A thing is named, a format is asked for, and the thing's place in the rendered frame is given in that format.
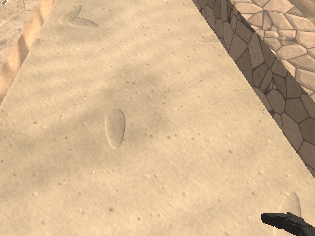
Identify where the robot right hand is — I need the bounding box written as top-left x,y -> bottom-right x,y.
261,212 -> 315,236

